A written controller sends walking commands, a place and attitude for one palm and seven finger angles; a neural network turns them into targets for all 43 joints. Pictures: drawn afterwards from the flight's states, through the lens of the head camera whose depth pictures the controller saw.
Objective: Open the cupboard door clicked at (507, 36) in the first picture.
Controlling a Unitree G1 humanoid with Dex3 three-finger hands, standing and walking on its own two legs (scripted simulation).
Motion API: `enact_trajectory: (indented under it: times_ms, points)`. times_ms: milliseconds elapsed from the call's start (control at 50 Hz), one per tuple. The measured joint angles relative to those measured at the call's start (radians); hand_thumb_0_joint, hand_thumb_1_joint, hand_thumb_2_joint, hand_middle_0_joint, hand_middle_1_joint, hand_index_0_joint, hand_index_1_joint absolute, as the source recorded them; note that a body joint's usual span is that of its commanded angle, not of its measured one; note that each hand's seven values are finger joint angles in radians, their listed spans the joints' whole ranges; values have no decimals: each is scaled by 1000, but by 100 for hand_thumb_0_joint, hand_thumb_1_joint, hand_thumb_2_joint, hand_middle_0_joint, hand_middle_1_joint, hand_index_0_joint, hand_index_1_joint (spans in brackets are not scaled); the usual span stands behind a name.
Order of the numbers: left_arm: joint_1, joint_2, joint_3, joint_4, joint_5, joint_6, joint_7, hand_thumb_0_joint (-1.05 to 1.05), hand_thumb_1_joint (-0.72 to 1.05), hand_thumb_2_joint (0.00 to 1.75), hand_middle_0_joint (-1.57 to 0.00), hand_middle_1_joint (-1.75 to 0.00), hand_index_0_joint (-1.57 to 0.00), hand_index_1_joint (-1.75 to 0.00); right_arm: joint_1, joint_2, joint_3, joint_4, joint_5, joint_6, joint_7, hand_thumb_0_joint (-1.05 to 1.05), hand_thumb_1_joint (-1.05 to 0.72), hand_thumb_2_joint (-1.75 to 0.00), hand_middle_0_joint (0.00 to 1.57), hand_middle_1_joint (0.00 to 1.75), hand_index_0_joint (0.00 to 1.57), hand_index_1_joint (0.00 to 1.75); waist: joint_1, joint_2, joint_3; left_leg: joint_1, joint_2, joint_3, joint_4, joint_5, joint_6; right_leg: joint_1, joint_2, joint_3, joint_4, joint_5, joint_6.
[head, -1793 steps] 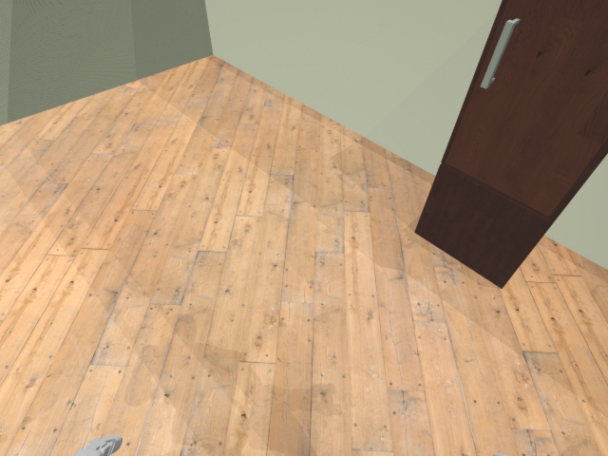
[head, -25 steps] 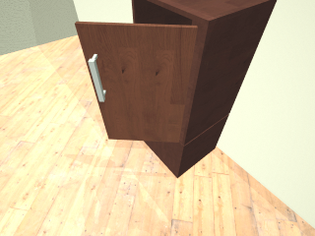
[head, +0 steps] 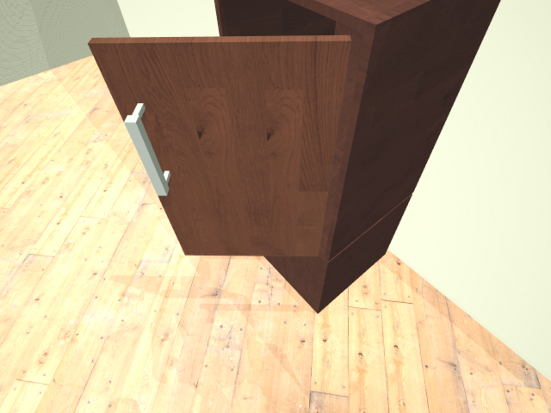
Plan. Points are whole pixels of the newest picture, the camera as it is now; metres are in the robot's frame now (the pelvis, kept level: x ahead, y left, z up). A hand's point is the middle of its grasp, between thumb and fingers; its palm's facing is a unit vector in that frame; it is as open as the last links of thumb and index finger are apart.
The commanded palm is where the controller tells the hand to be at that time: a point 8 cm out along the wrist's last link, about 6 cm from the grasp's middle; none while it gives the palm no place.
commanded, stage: come to a stop and stand still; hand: left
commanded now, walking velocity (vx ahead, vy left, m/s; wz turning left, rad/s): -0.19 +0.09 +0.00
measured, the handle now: (152, 152) +0.52 +0.25 +0.07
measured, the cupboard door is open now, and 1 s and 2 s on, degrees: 49 49 49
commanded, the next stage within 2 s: look again from close up in 1.10 s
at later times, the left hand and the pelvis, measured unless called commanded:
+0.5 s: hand out of the picture +0.00 +0.20 -0.17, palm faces +0.09 -0.98 -0.20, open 7.3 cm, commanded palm none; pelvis -0.03 +0.02 +0.00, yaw +1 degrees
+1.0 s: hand out of the picture -0.09 +0.16 -0.17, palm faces +0.07 -0.99 -0.13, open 7.4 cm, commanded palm none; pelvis -0.06 +0.01 +0.01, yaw +2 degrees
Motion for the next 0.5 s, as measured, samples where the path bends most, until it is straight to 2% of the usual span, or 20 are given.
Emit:
enact_trajectory:
  times_ms: [60,100,160,220,260,280,340,420,500]
  points:
    - [-27,-12,-15,2,-7,2,4,2,94,90,-19,-30,-20,-30,-25,-9,-14,1,10,19,-4,0,-90,-90,20,30,20,30,-20,29,-11,-11,20,-22,34,-18,-7,12,11,-32,17,-65,-21]
    - [-49,-21,-19,-5,-6,5,11,1,93,90,-19,-30,-20,-30,-53,-12,-22,-8,11,31,-7,0,-90,-90,20,30,20,30,-23,30,-9,-38,32,-21,80,-48,-9,18,12,-50,11,-70,-26]
    - [-86,-30,-10,-23,-2,9,24,1,93,90,-20,-30,-20,-30,-109,-18,-32,-28,12,42,-9,0,-91,-90,20,30,20,30,-8,13,12,-97,40,-26,167,-111,-13,23,11,-66,-2,-56,-31]
    - [-104,-26,0,-41,2,19,27,0,94,90,-20,-30,-21,-30,-162,-39,-44,-50,6,51,-14,1,-92,-90,20,30,20,30,10,-9,29,-135,38,-23,176,-95,-19,23,7,-69,-12,-39,-26]
    - [-98,-16,4,-46,2,30,24,-1,94,90,-20,-30,-21,-30,-183,-58,-53,-66,6,49,-11,1,-93,-90,20,30,20,30,17,-24,30,-124,36,-10,106,0,-16,16,5,-60,-2,-34,-16]
    - [-92,-7,9,-44,0,38,23,-1,94,90,-20,-30,-21,-30,-191,-62,-57,-72,5,46,-10,1,-93,-90,19,30,20,30,20,-40,30,-112,30,3,83,61,-4,13,-1,-49,9,-36,-10]
    - [-64,16,14,-32,-1,71,17,-1,94,90,-20,-30,-21,-30,-187,-68,-57,-96,-5,38,-5,1,-92,-90,19,30,19,30,22,-67,3,-95,18,27,59,65,29,7,-5,-15,36,-90,9]
    - [-34,23,8,-21,5,83,8,0,93,90,-20,-30,-20,-30,-184,-64,-46,-104,-11,38,-5,1,-92,-90,19,30,19,30,26,-58,-21,-94,10,28,15,88,44,17,-1,34,119,-165,17]
    - [6,16,-7,-8,5,59,4,0,92,90,-20,-30,-20,-30,-202,-58,-40,-100,-5,36,-5,1,-93,-90,19,30,20,30,45,-54,-23,-121,1,42,17,101,41,103,-12,65,-37,-92,35]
